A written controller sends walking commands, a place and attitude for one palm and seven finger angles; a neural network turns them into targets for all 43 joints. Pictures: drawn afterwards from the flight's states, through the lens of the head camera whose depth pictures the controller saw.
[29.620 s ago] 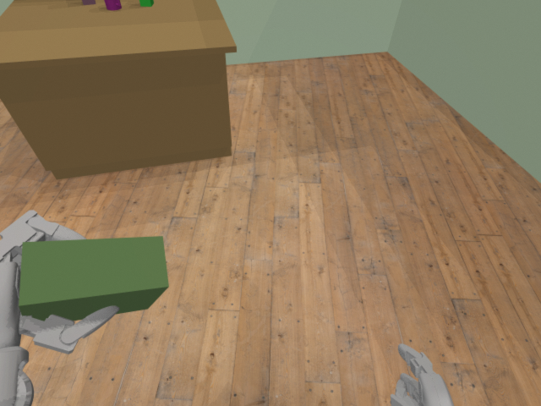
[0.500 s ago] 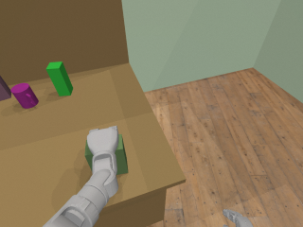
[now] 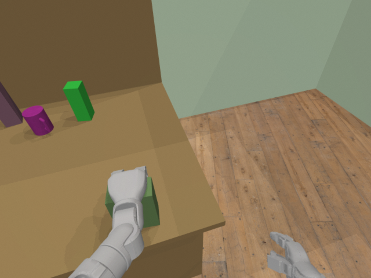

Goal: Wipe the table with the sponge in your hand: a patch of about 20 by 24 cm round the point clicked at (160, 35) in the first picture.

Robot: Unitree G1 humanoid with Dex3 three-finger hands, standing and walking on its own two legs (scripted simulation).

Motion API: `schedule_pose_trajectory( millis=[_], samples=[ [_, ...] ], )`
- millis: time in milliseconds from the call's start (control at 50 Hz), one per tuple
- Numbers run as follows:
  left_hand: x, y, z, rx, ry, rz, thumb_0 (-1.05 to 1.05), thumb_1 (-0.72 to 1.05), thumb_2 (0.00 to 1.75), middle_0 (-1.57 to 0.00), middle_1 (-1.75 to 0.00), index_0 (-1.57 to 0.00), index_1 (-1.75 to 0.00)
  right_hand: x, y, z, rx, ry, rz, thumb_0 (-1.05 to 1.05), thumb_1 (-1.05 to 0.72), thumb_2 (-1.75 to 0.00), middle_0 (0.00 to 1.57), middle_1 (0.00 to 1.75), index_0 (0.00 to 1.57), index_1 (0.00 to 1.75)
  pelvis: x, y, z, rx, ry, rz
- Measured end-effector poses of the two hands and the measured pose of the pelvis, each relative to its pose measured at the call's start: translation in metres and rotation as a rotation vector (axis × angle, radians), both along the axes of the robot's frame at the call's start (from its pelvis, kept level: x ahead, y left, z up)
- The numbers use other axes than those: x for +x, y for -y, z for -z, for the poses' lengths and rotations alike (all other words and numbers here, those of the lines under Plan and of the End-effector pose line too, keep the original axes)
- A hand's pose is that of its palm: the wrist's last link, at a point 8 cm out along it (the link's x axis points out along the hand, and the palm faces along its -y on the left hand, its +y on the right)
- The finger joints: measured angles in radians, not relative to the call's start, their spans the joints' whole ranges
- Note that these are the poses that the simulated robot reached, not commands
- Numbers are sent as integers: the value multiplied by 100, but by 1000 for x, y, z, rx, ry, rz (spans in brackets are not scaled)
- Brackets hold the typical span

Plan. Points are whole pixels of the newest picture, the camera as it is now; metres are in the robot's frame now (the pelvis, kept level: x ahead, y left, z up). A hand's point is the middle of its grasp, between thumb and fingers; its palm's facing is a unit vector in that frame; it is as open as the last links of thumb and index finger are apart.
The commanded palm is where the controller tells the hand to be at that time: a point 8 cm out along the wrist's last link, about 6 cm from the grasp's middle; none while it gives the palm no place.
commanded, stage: wipe back along the third lane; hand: left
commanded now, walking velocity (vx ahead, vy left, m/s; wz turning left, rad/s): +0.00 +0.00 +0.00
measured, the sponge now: (136, 210) +0.30 +0.18 -0.06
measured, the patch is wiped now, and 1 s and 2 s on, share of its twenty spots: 1.00 1.00 1.00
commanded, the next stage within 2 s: slide back across to the middle lane in 0.12 s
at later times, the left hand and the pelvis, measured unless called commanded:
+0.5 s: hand (131, 197) +0.31 +0.18 +0.00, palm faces -0.05 -0.08 -1.00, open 10.1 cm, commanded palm +0.26 +0.19 +0.04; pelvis +0.00 +0.00 +0.00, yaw -1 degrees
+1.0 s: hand (108, 204) +0.28 +0.23 +0.00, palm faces -0.05 -0.11 -0.99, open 10.1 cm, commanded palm +0.24 +0.23 +0.05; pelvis +0.01 +0.00 +0.01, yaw -1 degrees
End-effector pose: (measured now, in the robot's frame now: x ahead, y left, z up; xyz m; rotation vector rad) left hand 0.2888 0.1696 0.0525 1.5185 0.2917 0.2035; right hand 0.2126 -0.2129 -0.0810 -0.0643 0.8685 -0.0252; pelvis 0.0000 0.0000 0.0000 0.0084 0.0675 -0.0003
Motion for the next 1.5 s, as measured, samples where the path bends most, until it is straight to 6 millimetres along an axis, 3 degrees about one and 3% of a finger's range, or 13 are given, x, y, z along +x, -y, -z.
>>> schedule_pose_trajectory(
  millis=[140, 520, 940, 1100, 1280, 1500],
  samples=[
    [1, -1, 1, -5, -3, -1, 0, -47, 102, -66, -136, -71, -134, -2, 0, 4, -4, -8, 0, 1, -91, -90, 19, 30, 20, 29, 0, 1, 1, 0, -6, -1],
    [-1, -7, -3, -41, 1, -2, 0, -47, 102, -67, -136, -71, -134, -34, 15, 12, -21, -49, 72, 1, -91, -90, 19, 30, 20, 29, -3, 1, -1, 4, 15, 16],
    [-23, -48, -8, -60, -4, -67, 0, -48, 103, -67, -135, -72, -134, 1, 16, -9, -43, 69, 43, 1, -91, -90, 20, 30, 20, 29, 7, 2, -5, 3, 34, 28],
    [-27, -58, -4, -57, -26, -66, -1, -48, 103, -67, -135, -72, -134, 4, 10, -8, -52, 75, 26, 1, -91, -90, 20, 30, 20, 29, 7, -1, -5, 0, 29, 19],
    [-19, -65, -3, -41, -25, -50, -2, -49, 103, -69, -134, -74, -132, -16, 8, 6, -69, 20, 33, 1, -91, -90, 20, 30, 20, 30, 0, -4, -2, -3, 7, 10],
    [3, -77, -4, -4, -38, -52, -2, -50, 103, -71, -133, -75, -131, -63, 19, 25, -99, -84, 82, 1, -91, -90, 20, 30, 20, 30, -16, -4, 2, -7, -25, 2]
  ],
)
